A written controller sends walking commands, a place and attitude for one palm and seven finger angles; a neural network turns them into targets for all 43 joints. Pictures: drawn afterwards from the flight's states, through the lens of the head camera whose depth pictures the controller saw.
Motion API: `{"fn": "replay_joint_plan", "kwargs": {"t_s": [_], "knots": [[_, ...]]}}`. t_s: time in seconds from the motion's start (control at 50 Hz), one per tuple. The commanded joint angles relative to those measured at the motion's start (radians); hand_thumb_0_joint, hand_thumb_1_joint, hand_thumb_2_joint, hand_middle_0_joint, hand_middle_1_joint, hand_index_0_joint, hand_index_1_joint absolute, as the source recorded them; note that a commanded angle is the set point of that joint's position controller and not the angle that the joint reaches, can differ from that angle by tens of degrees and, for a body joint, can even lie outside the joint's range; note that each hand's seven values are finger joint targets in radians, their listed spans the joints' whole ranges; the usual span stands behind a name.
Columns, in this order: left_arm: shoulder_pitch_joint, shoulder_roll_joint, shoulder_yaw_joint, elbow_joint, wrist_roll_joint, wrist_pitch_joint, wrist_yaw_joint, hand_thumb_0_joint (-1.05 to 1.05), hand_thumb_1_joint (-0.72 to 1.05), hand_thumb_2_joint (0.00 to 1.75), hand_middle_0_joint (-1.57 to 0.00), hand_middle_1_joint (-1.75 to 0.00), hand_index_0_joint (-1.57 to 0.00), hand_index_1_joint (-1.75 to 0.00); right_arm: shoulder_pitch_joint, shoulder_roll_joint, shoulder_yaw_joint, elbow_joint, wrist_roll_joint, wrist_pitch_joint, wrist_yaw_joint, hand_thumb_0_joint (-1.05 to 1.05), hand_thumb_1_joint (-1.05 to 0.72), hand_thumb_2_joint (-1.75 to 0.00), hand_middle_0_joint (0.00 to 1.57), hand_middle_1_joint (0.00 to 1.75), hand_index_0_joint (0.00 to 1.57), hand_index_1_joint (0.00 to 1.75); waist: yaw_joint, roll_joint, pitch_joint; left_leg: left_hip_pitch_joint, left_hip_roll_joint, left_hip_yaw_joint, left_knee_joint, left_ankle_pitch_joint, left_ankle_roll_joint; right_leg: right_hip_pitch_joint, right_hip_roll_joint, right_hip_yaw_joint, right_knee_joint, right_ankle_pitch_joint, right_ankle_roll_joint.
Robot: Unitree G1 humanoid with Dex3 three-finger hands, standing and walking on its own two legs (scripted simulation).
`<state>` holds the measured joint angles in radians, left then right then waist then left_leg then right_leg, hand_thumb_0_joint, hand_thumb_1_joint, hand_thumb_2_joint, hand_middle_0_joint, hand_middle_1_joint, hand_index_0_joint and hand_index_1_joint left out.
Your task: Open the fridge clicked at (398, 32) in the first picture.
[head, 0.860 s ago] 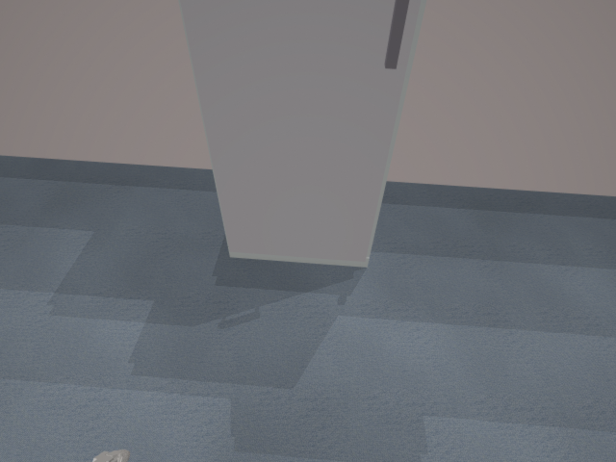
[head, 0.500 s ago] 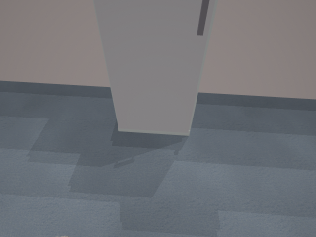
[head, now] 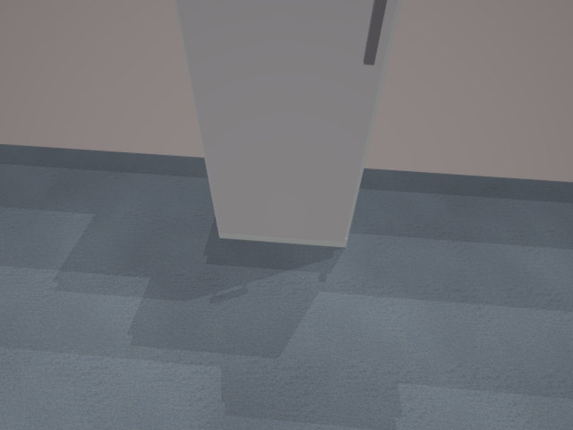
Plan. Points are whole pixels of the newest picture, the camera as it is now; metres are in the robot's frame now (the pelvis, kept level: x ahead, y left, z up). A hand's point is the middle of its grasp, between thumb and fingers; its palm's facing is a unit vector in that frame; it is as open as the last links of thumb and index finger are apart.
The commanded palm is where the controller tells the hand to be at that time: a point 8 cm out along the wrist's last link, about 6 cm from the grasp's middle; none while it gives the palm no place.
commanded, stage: look at it before walking up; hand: right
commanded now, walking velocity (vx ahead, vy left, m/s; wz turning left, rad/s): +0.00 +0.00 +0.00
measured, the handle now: out of the picture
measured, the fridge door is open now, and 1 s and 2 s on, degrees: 0 0 0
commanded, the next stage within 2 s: take the last steps up to it in 0.58 s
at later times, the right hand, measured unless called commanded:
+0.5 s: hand out of the picture +0.08 -0.25 -0.16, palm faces -0.02 +0.94 -0.33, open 7.4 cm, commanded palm none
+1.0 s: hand out of the picture +0.06 -0.21 -0.19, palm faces +0.03 +0.98 -0.20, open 7.4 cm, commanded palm none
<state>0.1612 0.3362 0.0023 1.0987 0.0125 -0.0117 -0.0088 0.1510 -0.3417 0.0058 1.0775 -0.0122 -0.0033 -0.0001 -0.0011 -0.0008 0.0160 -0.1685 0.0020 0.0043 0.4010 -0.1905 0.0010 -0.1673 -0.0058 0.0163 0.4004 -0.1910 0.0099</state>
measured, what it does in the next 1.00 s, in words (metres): shifts its weight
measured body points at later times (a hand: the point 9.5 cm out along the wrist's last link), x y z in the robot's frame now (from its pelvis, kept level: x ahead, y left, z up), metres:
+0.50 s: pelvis +0.01 +0.00 +0.00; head +0.01 +0.00 +0.45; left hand +0.09 +0.29 -0.13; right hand +0.08 -0.30 -0.13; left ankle +0.02 +0.12 -0.74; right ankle +0.02 -0.13 -0.74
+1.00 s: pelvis +0.06 -0.01 -0.01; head +0.05 -0.02 +0.44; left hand +0.07 +0.25 -0.16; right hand +0.06 -0.26 -0.17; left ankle +0.02 +0.12 -0.74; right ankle +0.02 -0.13 -0.74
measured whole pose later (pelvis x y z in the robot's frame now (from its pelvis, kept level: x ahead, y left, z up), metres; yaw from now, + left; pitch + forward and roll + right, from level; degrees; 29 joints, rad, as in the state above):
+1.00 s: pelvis +0.06 -0.01 -0.01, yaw +0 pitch -1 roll +2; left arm 0.29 0.23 -0.01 1.12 0.02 0.00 -0.01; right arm 0.32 -0.23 -0.01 1.10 -0.02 0.00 0.01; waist -0.02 0.00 -0.04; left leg -0.15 -0.02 0.01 0.50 -0.34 0.00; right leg -0.19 -0.03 0.02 0.58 -0.38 0.00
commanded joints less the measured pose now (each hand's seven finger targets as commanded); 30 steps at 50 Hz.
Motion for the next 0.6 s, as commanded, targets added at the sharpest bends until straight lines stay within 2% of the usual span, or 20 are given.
{"fn": "replay_joint_plan", "kwargs": {"t_s": [0.0, 0.28, 0.4, 0.58], "knots": [[-0.055, 0.201, 0.039, -0.061, -0.001, -0.019, 0.017, 0.0, 0.9, 0.9, -0.2, -0.3, -0.2, -0.3, -0.045, -0.204, -0.04, -0.064, 0.0, -0.021, -0.011, 0.0, -0.9, -0.9, 0.2, 0.3, 0.2, 0.3, 0.001, 0.009, 0.001, -0.023, 0.115, -0.123, -0.103, -0.063, 0.032, -0.029, -0.096, 0.104, -0.093, 0.002, -0.035], [-0.067, 0.203, 0.037, -0.061, -0.004, -0.024, 0.019, 0.0, 0.9, 0.9, -0.2, -0.3, -0.2, -0.3, -0.044, -0.199, -0.039, -0.063, 0.0, -0.023, -0.01, 0.0, -0.9, -0.9, 0.2, 0.3, 0.2, 0.3, 0.0, -0.011, -0.046, 0.016, 0.117, -0.104, -0.089, 0.05, 0.029, 0.013, -0.107, 0.101, -0.089, 0.088, -0.036], [-0.073, 0.204, 0.036, -0.057, -0.005, -0.022, 0.02, 0.0, 0.9, 0.9, -0.2, -0.3, -0.2, -0.3, -0.045, -0.2, -0.038, -0.058, 0.0, -0.023, -0.01, 0.0, -0.9, -0.9, 0.2, 0.3, 0.2, 0.3, 0.0, 0.003, -0.029, 0.011, 0.117, -0.104, -0.093, 0.048, 0.027, 0.012, -0.107, 0.099, -0.097, 0.08, -0.034], [-0.08, 0.206, 0.034, -0.056, -0.005, -0.024, 0.021, 0.0, 0.9, 0.9, -0.2, -0.3, -0.2, -0.3, -0.041, -0.202, -0.039, -0.055, 0.001, -0.024, -0.011, 0.0, -0.9, -0.9, 0.2, 0.3, 0.2, 0.3, -0.001, -0.005, -0.051, 0.034, 0.12, -0.099, -0.088, 0.107, 0.027, 0.036, -0.11, 0.096, -0.093, 0.131, -0.035]]}}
